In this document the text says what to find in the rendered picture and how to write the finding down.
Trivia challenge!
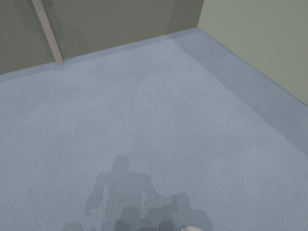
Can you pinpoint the panel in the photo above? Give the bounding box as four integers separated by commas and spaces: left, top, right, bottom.
32, 0, 64, 65

